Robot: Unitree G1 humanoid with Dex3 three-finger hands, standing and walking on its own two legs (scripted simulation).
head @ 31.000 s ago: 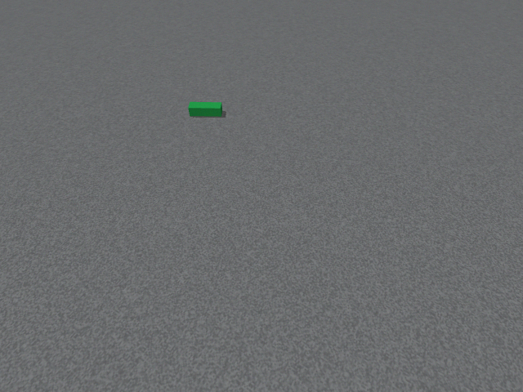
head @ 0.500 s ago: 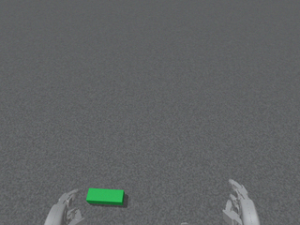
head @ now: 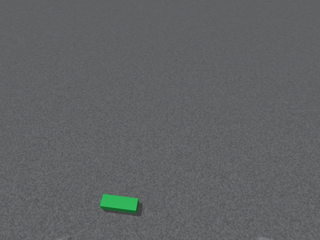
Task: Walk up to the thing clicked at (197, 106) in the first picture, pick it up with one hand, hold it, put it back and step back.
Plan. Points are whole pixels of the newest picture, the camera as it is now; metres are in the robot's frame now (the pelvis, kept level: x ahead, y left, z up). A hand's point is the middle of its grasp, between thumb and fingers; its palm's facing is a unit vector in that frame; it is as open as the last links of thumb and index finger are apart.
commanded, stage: stand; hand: left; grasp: from above
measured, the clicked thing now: (119, 203) +0.41 +0.24 -0.72
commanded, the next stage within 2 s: none
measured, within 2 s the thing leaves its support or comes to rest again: neither
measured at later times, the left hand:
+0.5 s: hand out of the picture +0.05 +0.24 -0.14, palm faces +0.04 -0.94 -0.33, open 7.4 cm
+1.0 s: hand out of the picture +0.05 +0.22 -0.13, palm faces +0.03 -0.94 -0.33, open 7.4 cm
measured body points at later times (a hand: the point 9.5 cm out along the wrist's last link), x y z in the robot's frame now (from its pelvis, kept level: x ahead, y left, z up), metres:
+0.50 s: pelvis +0.00 +0.00 +0.02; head -0.01 +0.00 +0.47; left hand +0.05 +0.29 -0.12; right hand +0.07 -0.28 -0.12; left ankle -0.01 +0.11 -0.72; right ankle +0.01 -0.15 -0.72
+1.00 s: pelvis +0.00 -0.02 +0.03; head +0.00 -0.02 +0.48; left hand +0.05 +0.27 -0.11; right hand +0.06 -0.31 -0.11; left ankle -0.01 +0.11 -0.72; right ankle +0.01 -0.15 -0.72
